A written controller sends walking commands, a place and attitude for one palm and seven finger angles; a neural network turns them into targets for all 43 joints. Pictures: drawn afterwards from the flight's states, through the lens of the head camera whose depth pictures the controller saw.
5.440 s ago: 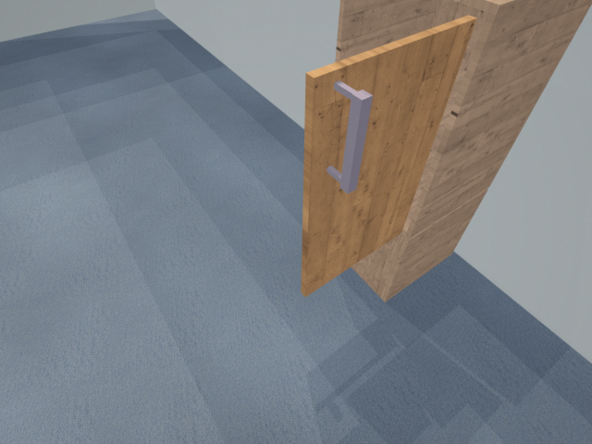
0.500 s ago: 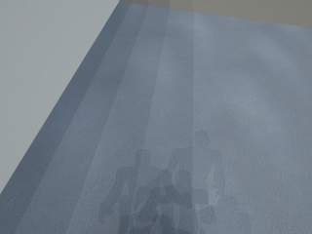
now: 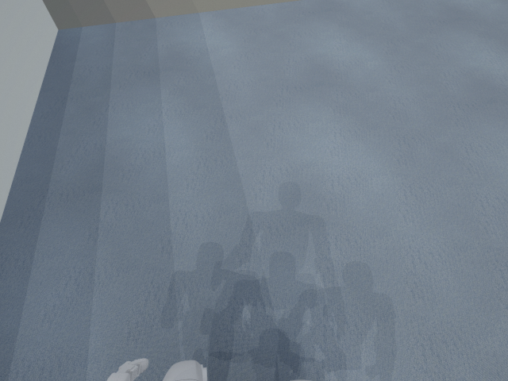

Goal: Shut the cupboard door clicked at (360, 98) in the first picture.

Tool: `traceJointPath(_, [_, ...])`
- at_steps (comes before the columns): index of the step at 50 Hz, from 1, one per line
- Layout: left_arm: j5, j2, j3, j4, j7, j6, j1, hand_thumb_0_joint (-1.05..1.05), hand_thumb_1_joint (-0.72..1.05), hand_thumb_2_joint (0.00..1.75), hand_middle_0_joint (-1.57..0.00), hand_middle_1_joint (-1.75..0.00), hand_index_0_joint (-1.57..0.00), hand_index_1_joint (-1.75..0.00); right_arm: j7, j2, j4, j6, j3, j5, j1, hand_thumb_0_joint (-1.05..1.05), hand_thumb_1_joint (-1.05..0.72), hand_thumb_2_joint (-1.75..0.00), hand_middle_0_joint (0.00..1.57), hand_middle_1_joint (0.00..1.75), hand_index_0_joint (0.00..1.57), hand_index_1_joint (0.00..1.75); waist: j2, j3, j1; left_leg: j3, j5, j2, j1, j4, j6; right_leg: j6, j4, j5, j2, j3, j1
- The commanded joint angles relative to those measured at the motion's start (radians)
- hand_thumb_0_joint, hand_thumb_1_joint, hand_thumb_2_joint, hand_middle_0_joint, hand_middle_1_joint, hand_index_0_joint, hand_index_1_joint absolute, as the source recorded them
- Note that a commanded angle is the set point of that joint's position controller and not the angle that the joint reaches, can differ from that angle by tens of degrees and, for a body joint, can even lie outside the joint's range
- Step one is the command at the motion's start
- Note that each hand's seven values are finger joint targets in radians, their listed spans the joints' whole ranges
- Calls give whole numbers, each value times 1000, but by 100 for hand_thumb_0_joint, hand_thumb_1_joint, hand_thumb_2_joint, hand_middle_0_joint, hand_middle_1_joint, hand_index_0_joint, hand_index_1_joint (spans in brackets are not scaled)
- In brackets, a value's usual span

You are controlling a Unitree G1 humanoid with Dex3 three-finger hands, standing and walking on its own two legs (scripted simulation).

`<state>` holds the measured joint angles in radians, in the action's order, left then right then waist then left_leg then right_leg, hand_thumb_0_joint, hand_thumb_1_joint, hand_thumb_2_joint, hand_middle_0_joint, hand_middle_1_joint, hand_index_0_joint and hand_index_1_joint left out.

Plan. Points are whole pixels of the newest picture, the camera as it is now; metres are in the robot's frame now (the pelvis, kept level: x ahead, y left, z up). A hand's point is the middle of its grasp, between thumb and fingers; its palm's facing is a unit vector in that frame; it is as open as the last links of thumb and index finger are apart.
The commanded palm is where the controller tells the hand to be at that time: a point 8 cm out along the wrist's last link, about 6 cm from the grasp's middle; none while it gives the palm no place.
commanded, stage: walk around to get in front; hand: left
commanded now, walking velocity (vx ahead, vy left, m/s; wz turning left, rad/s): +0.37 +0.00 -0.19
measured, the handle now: out of the picture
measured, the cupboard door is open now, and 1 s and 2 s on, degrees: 91 91 91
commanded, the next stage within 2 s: walk to a spot facing it in 0.38 s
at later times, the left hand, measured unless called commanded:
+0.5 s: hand (167, 313) +0.26 +0.18 -0.18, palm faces -0.05 -0.99 -0.15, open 7.4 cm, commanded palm none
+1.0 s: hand (197, 196) +0.54 +0.14 -0.17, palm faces +0.14 -0.98 -0.17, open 7.2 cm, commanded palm none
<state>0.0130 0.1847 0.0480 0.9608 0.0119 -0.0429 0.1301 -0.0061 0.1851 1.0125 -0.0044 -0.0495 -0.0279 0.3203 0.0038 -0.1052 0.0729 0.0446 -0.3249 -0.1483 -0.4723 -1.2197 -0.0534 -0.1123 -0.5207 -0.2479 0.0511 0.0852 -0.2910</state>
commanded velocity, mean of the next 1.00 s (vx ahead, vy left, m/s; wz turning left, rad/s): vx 0.16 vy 0.00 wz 0.24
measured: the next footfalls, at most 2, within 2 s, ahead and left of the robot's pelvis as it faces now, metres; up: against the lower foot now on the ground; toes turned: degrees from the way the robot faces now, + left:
left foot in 0.36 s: +0.36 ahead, +0.11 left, +0.00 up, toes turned +1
right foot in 0.70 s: +0.49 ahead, -0.17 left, +0.00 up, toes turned -11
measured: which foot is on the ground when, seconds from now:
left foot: up 0.00-0.34, down 0.36-0.72, up 0.74-1.00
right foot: down 0.00-0.38, up 0.40-0.68, down 0.70-1.00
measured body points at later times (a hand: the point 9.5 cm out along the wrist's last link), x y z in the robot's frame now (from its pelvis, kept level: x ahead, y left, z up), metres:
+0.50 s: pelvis +0.29 +0.01 -0.01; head +0.31 +0.01 +0.44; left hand +0.27 +0.23 -0.17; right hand +0.35 -0.23 -0.15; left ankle +0.32 +0.11 -0.73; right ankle +0.17 -0.08 -0.63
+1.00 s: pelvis +0.45 -0.04 +0.00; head +0.49 -0.02 +0.44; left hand +0.53 +0.19 -0.16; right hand +0.51 -0.29 -0.15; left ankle +0.46 +0.08 -0.71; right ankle +0.45 -0.16 -0.73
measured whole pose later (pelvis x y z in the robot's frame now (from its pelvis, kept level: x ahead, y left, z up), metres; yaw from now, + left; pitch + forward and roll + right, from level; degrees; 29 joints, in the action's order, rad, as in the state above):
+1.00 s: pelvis +0.45 -0.04 +0.00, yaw +8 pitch +1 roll +1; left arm 0.02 0.17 0.05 0.96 -0.02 -0.03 0.12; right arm 0.01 0.19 1.01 -0.04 -0.06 -0.02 0.24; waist -0.05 -0.06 0.04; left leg 0.13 -0.37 -0.07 -0.41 -0.76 -0.05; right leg 0.03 -0.60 -0.34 -0.18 0.29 -0.24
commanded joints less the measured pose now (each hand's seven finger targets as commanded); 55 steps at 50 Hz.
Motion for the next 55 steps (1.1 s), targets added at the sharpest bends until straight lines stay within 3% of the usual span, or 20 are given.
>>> traceJointPath(1, [0,113,32,2,-7,-39,104,0,90,90,-20,-30,-20,-30,7,52,-39,14,-11,-4,74,0,-90,-90,20,30,20,30,-88,88,-27,-11,94,1,-50,172,-8,-55,332,118,-235,-217,53])
traceJointPath(11, [-1,96,13,121,-24,-55,318,0,90,90,-20,-30,-20,-30,25,45,-122,52,-3,10,-298,0,-90,-90,20,30,20,30,-127,34,-123,39,119,69,-205,472,11,-42,225,753,-260,-239,413])
traceJointPath(14, [2,120,14,134,-32,-57,310,0,90,90,-20,-30,-20,-30,21,48,-100,60,-6,8,-266,0,-90,-90,20,30,20,30,-114,49,-77,104,86,146,-33,587,46,-30,124,1000,-255,-210,397])
traceJointPath(16, [-3,135,18,132,-33,-58,273,0,90,90,-20,-30,-20,-30,5,94,-27,69,-19,0,-47,0,-90,-90,20,30,20,30,-103,140,29,110,204,178,306,703,85,10,-107,1019,-215,-166,270])
traceJointPath(17, [-12,112,16,115,-29,-58,274,0,90,90,-20,-30,-20,-30,-4,165,10,74,-39,-13,96,0,-90,-90,20,30,20,30,-16,231,83,-72,310,25,580,695,152,45,-328,731,-150,-140,40])
traceJointPath(18, [-26,55,4,99,-18,-61,332,0,90,90,-20,-30,-20,-30,-11,260,27,77,-62,-24,214,0,-90,-90,20,30,20,30,209,407,89,-452,430,-281,823,734,297,72,-726,-7,-14,-67,-186])
traceJointPath(19, [-19,67,8,78,-23,-63,271,0,90,90,-20,-30,-20,-30,-15,246,17,62,-54,-7,189,0,-90,-90,20,30,20,30,162,351,63,-543,446,-359,726,863,345,54,-898,-254,-31,-127,-258])
traceJointPath(22, [15,23,17,66,-3,-28,174,0,90,90,-20,-30,-20,-30,-18,93,-13,83,-13,-1,26,0,-90,-90,20,30,20,30,111,0,-31,-293,176,-234,280,1001,221,77,-861,-57,-145,-143,-320])
traceJointPath(26, [15,-36,7,70,6,13,216,0,90,90,-20,-30,-20,-30,-23,76,11,96,0,6,27,0,-90,-90,20,30,20,30,104,41,-86,-35,488,-139,201,989,199,117,-558,-38,-171,-89,-199])
traceJointPath(33, [13,26,12,64,-4,-1,191,0,90,90,-20,-30,-20,-30,-13,117,30,49,-10,10,24,0,-90,-90,20,30,20,30,89,86,-109,-41,372,-43,125,804,148,139,-61,161,-86,50,121])
traceJointPath(34, [12,72,24,69,-8,-8,219,0,90,90,-20,-30,-20,-30,-10,107,28,44,-8,13,20,0,-90,-90,20,30,20,30,46,98,-129,-27,274,-2,78,737,109,135,-13,249,-127,11,208])
traceJointPath(36, [12,242,58,79,-24,-18,322,0,90,90,-20,-30,-20,-30,-3,53,10,28,-5,22,80,0,-90,-90,20,30,20,30,-304,231,-162,89,-327,152,-91,275,20,-43,136,453,-541,-365,397])
traceJointPath(37, [6,253,55,60,-33,-9,300,0,90,90,-20,-30,-20,-30,-5,66,3,11,-9,23,71,0,-90,-90,20,30,20,30,-280,231,-163,9,-399,107,-73,79,28,-99,210,253,-594,-400,299])
traceJointPath(42, [11,133,32,-1,-51,4,92,0,90,90,-20,-30,-20,-30,9,22,-1,-18,-5,18,14,0,-90,-90,20,30,20,30,-192,157,-68,1,-183,40,-41,105,1,3,171,433,-460,-34,126])
traceJointPath(49, [9,162,55,-21,-40,20,70,0,90,90,-20,-30,-20,-30,28,45,-46,-16,-14,7,7,0,-90,-90,20,30,20,30,-100,138,-43,124,83,107,187,640,7,80,-31,324,-412,138,79])
traceJointPath(50, [2,150,49,-32,-36,26,65,0,90,90,-20,-30,-20,-30,29,97,-44,-10,-27,4,53,0,-90,-90,20,30,20,30,13,173,-11,67,243,83,313,738,23,118,-164,238,-379,159,6])
traceJointPath(51, [-9,91,41,-69,-29,34,61,0,90,90,-20,-30,-20,-30,22,213,-54,0,-55,-6,98,0,-90,-90,20,30,20,30,336,201,15,-303,575,-167,410,825,149,195,-403,-235,-230,179,-212])
traceJointPath(52, [-2,76,28,-112,-32,46,-16,0,90,90,-20,-30,-20,-30,5,285,-53,-6,-71,-4,128,0,-90,-90,20,30,20,30,369,239,48,-462,792,-303,424,849,273,202,-601,-494,-162,44,-305])
traceJointPath(53, [4,94,26,-140,-33,52,-62,0,90,90,-20,-30,-20,-30,0,284,-62,-7,-74,-3,116,0,-90,-90,20,30,20,30,185,224,40,-412,623,-302,377,848,286,183,-678,-402,-178,-41,-300])
traceJointPath(55, [12,77,35,-107,-33,54,-59,0,90,90,-20,-30,-20,-30,-13,245,-92,3,-65,-4,5,0,-90,-90,20,30,20,30,221,163,-3,-374,510,-203,313,854,241,196,-717,-270,-177,-71,-355])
